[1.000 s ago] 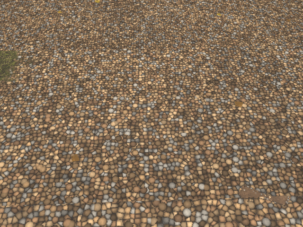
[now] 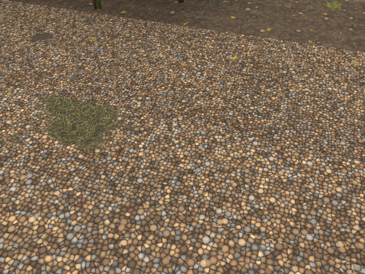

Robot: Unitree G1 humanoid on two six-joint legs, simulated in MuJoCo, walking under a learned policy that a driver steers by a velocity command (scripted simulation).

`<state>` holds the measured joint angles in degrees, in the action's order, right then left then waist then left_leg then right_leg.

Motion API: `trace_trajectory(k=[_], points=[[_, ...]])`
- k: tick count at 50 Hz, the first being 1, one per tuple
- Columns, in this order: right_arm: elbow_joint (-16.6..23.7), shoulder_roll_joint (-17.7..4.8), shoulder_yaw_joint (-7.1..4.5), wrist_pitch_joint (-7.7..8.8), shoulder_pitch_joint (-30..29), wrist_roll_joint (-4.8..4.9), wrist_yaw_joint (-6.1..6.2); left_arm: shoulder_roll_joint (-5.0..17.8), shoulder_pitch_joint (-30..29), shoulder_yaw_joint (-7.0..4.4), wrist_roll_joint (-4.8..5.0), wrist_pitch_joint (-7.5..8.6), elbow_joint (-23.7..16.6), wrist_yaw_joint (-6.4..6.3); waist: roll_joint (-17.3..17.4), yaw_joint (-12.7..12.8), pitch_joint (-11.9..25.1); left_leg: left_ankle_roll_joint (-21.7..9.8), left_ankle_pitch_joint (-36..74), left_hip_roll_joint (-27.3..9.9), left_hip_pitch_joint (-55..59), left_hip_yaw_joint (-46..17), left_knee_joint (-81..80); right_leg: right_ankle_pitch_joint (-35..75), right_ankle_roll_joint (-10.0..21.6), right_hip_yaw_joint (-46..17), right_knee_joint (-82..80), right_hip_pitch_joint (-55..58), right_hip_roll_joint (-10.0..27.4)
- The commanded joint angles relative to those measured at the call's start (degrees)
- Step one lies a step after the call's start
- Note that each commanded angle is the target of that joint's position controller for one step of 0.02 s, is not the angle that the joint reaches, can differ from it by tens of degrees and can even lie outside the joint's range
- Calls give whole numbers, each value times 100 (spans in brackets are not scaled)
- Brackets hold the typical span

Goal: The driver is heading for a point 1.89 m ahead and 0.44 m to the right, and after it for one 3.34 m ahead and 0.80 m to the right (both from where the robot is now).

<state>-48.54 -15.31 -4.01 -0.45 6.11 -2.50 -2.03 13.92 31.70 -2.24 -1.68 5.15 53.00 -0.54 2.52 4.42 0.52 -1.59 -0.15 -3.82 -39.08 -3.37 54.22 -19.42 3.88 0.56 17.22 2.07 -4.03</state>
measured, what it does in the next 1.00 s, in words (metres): goes down, turning right: left foot 0.19 m lower, then right foot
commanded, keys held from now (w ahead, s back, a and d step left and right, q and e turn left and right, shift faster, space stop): w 0.34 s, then w+e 0.06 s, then e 0.60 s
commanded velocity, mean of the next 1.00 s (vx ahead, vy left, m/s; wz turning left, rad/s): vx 0.31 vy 0.00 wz -0.25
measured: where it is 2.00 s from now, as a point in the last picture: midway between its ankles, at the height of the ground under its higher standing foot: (214, 256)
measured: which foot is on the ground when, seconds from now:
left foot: up 0.00-0.26, down 0.28-0.68, up 0.70-1.00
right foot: down 0.00-0.26, up 0.28-0.66, down 0.68-1.00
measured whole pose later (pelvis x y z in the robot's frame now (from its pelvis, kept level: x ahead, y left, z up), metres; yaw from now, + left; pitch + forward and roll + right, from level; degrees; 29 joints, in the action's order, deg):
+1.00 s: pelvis +0.41 +0.10 -0.19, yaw -18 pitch +1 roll +2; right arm -44.3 -14.5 -3.1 -3.8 7.6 -1.6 1.3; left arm 14.4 13.6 -4.3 -0.8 -2.5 47.0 0.7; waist 0.9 2.1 -2.7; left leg 2.2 -21.5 -1.2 -30.5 -4.2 56.8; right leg -4.1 6.2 -4.6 25.6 -21.9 -7.3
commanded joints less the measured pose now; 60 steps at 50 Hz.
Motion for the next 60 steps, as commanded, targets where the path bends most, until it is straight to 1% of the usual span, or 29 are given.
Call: trace_trajectory(k=[1,2,4,9,12,13,14,15,16,17,18,19,20,21,22,24,27,32,33,34,35,36,39,43,48,55,58,59,60], points=[[724,-678,-174,244,-1388,-3,-13,882,582,-236,-23,132,87,-134,-807,64,-1083,109,537,-273,-2171,-382,-982,1575,861,-1369,-19,998,1682],[695,-576,-145,240,-1402,25,-67,882,296,-221,-86,164,-6,-140,-659,71,-1048,116,1166,-168,-1521,-17,-1331,1109,843,-1145,32,293,1471],[700,-292,-69,245,-1320,10,-191,707,84,-129,-16,223,-39,-116,-454,-8,-944,-111,2444,-181,-317,122,-1584,648,791,-1053,258,-727,1461],[498,-286,1,235,-1207,174,-103,707,86,-88,-150,69,59,-119,-408,226,-903,-195,2919,-137,1098,431,-2707,618,401,-599,1577,-802,1180],[-246,-399,-56,282,824,76,130,731,203,-75,-265,-167,238,-279,-172,-435,-38,-161,3522,-199,2660,431,-3884,1715,402,-497,4538,-90,854],[-606,-543,-120,302,1912,-78,179,803,-16,-133,-76,-250,301,-299,68,-1084,300,-128,4142,-173,4047,620,-4491,1572,311,-228,6317,-727,562],[-903,-1068,-264,291,2463,-162,147,703,-106,-213,70,-290,286,-279,1080,-1299,297,-279,4134,-657,5426,138,-3889,-2697,136,-158,8867,-2475,-180],[-831,-1401,-174,397,2650,-125,55,255,836,-133,357,-226,157,-286,1501,-575,982,-143,8001,-1503,6889,-159,-1085,-3690,54,-941,9754,-4049,-227],[-835,-1291,-237,403,2820,79,32,396,1024,-98,421,-137,207,-343,1439,-752,1725,-601,7772,-2087,7618,-947,-890,-2864,15,-1065,9748,-5052,20],[-670,-873,-141,404,2614,102,18,537,264,-89,226,-166,132,-330,583,-994,1336,-584,5074,-1849,6809,-1069,-1748,-1930,67,-802,8957,-5543,324],[-645,-1199,-259,373,2111,61,148,435,24,-57,96,-261,-15,-288,1054,-659,1392,-1303,1402,-2334,6018,-2029,-2537,-1400,6,-436,9327,-5815,427],[-398,-567,-48,457,1526,165,207,651,-665,-115,-181,-294,-73,-186,-7,-592,1038,-1033,-184,-1851,4547,-1805,-3227,-155,57,-566,7921,-5180,778],[-433,-661,-48,542,1467,103,237,571,-748,-132,-192,-411,-124,-84,747,-453,614,-1330,-219,-2225,3451,-2159,-3364,-90,-4,-642,7578,-4742,806],[-529,-549,1,624,1226,27,221,559,-1229,-137,-65,-492,-218,-5,110,-185,-341,-1223,685,-1848,1996,-1528,-3700,292,-221,-728,6279,-4206,949],[-529,-563,2,694,1263,24,221,359,-1380,-105,-80,-523,-260,66,110,-163,-557,-1202,1184,-1558,1502,-1054,-3755,545,-311,-692,5559,-3757,867],[-518,-406,53,755,1089,98,247,118,-1355,-16,-48,-462,-355,149,415,55,-363,-1079,2445,-1244,1458,-241,-3682,1232,-307,-489,4360,-3244,860],[-506,-146,117,702,1237,241,223,-6,-1735,70,67,-340,-404,227,548,-110,-15,-697,3245,-855,1901,626,-3464,1992,-24,137,3114,-2358,570],[-521,-407,30,362,1708,226,377,83,-2043,33,-37,-372,-621,244,111,-289,21,-613,3404,-1008,3191,878,-2295,1150,427,453,2173,-2330,263],[-514,-470,5,284,1761,194,393,141,-1668,-20,-62,-341,-511,224,-14,-147,184,-543,3190,-911,3245,1024,-1508,1225,526,460,1751,-1919,128],[-457,-594,-52,245,1920,185,380,425,-1354,-119,-51,-290,-495,187,-416,-6,459,-300,2008,-657,2913,1265,-348,2820,718,-117,1216,-1234,404],[-168,-210,7,217,2265,195,347,1137,-1308,-327,-15,-317,-615,149,-1787,-238,1015,13,-2388,246,1522,1560,1787,6155,1575,-2101,1407,13,2099],[40,-413,-27,91,1912,140,333,1159,-1059,-361,281,-450,-628,160,-1286,-29,1547,88,-3806,732,523,577,2577,5711,2168,-3312,987,490,2595],[292,-269,-8,-62,1074,138,425,698,-1865,-251,134,-626,-732,24,-405,-364,121,192,-2894,256,124,169,2014,3391,1586,-2407,313,-1135,1899],[326,-212,-6,-263,1224,62,373,670,-2025,-284,67,-607,-836,52,-560,-609,375,283,-2282,327,916,203,1195,2786,1135,-1885,113,-1761,1224],[617,-306,-5,-334,532,89,344,920,-1887,-410,85,-702,-954,110,-755,-394,356,409,-2060,340,812,63,342,267,913,-2358,-305,-1808,1065],[806,-483,-4,-159,340,108,234,1090,-1663,-506,32,-796,-1094,170,-1091,-302,458,246,-2622,636,1430,116,-741,-1943,897,-3225,-651,-1853,1062],[581,-440,32,-37,1171,205,275,1001,-2090,-519,47,-832,-1211,188,-1233,-779,251,-164,-2674,917,3143,295,-2370,-1855,519,-2954,-702,-2948,647],[351,-481,12,4,1879,189,366,874,-2431,-501,71,-840,-1318,140,-1193,-1174,39,-308,-2142,896,4140,504,-3606,-1759,40,-2514,-465,-3632,165],[224,-910,-104,58,2026,178,489,506,-2181,-459,148,-829,-1228,53,233,-1103,-85,-285,-2670,-60,4694,-435,-4122,-1763,-237,-1676,1493,-4434,-422]])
